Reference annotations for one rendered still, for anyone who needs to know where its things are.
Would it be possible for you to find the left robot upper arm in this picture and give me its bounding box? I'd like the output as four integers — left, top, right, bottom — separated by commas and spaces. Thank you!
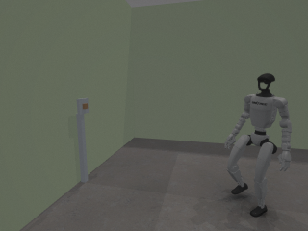
273, 96, 290, 128

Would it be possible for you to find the left robot foot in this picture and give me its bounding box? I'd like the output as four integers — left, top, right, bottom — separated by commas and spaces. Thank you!
250, 205, 268, 218

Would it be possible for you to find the robot left hand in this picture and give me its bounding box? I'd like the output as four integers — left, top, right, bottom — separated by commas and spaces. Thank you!
278, 150, 292, 172

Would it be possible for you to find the robot right forearm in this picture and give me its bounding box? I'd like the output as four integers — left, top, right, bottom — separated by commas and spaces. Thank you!
231, 116, 246, 136

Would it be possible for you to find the right robot upper arm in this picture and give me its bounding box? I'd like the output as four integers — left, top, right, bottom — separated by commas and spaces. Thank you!
241, 94, 256, 119

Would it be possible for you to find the button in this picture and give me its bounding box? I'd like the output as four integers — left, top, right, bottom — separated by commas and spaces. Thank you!
82, 103, 88, 110

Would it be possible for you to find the robot right shin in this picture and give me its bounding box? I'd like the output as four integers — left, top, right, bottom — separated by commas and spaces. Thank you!
227, 166, 244, 187

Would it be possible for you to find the robot left forearm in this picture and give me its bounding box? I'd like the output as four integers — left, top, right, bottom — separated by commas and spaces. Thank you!
281, 120, 292, 151

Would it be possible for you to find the panel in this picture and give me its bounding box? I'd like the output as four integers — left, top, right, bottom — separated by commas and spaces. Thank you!
76, 98, 89, 183

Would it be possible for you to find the robot right hand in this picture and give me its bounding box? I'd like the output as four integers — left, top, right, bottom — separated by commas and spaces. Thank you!
224, 133, 236, 150

